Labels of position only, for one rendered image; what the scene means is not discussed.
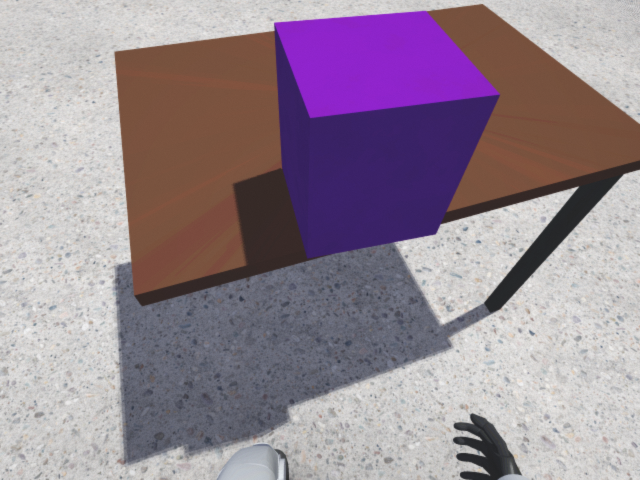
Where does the robot left thigh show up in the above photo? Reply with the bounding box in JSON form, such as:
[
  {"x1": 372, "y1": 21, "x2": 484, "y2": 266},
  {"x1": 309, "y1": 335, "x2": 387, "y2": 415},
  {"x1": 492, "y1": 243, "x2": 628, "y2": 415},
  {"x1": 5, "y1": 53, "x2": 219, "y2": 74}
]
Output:
[{"x1": 216, "y1": 446, "x2": 286, "y2": 480}]

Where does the carton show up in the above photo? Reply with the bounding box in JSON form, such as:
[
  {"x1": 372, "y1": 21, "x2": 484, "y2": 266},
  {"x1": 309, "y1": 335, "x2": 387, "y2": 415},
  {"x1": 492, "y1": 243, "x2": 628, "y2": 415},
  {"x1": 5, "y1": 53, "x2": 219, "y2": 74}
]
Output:
[{"x1": 274, "y1": 11, "x2": 500, "y2": 259}]

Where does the table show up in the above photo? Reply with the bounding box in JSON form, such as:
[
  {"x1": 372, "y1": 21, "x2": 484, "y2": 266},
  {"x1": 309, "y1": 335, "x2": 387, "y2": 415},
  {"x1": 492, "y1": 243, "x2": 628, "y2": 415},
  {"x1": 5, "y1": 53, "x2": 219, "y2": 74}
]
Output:
[{"x1": 114, "y1": 4, "x2": 640, "y2": 313}]

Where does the robot left shin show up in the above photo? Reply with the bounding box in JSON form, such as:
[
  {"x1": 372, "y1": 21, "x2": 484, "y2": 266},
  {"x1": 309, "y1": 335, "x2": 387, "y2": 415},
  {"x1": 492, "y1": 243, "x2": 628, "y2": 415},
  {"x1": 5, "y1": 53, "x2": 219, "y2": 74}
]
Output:
[{"x1": 253, "y1": 443, "x2": 278, "y2": 454}]

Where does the right robot hand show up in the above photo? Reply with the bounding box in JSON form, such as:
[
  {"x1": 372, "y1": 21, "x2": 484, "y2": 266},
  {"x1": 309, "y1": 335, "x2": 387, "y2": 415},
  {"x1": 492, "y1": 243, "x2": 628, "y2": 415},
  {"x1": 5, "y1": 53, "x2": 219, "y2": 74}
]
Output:
[{"x1": 453, "y1": 413, "x2": 522, "y2": 480}]

